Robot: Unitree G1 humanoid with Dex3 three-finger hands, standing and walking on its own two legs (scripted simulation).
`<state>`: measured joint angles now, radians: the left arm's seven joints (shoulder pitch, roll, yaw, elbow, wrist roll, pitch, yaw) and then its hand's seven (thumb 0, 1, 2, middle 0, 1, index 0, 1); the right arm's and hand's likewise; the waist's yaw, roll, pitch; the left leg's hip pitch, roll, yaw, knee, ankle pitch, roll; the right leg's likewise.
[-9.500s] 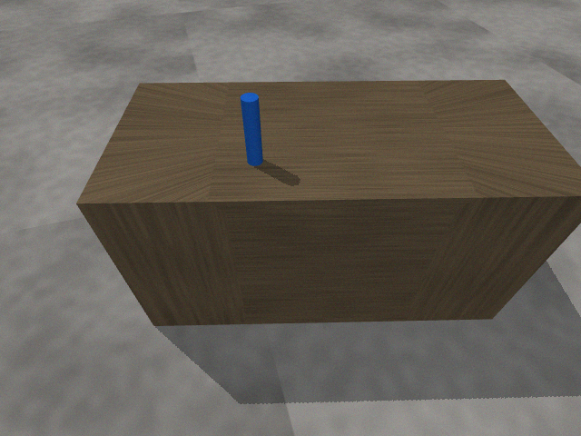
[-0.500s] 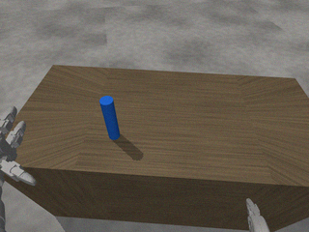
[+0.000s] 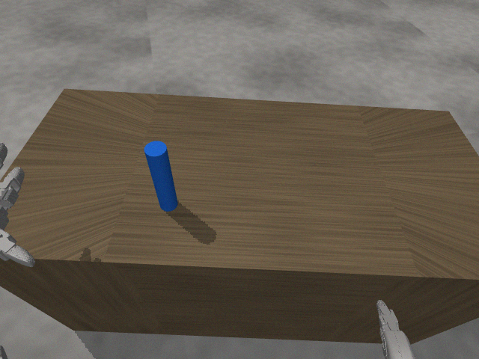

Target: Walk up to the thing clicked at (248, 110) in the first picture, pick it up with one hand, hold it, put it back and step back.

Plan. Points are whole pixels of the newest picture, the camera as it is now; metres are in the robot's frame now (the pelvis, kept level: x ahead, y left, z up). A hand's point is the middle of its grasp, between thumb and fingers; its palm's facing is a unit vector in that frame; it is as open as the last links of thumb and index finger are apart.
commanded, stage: go down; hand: left
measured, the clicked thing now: (162, 179) +0.48 +0.16 -0.02
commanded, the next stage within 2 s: approach in 1.32 s
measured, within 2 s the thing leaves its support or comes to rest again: neither
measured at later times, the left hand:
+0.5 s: hand (23, 196) +0.36 +0.34 +0.09, palm faces +0.09 -1.00 +0.01, open 17.6 cm
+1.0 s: hand (31, 192) +0.38 +0.34 +0.07, palm faces +0.08 -1.00 +0.01, open 17.5 cm
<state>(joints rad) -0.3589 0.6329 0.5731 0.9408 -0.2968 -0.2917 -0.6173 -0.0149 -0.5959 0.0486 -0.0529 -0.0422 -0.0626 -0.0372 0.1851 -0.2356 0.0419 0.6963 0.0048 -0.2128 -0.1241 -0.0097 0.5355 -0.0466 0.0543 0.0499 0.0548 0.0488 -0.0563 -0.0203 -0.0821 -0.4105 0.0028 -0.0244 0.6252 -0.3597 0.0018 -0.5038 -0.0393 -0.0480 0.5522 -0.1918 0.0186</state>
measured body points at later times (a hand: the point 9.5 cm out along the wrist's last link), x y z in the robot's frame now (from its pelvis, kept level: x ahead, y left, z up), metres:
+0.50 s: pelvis +0.00 +0.00 -0.01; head +0.05 +0.02 +0.44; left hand +0.35 +0.39 +0.09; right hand +0.16 -0.25 -0.08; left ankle -0.03 +0.12 -0.73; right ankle +0.05 -0.14 -0.73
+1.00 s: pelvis +0.00 +0.00 -0.02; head +0.07 +0.03 +0.42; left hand +0.37 +0.39 +0.08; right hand +0.16 -0.25 -0.08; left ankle -0.03 +0.12 -0.73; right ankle +0.05 -0.14 -0.73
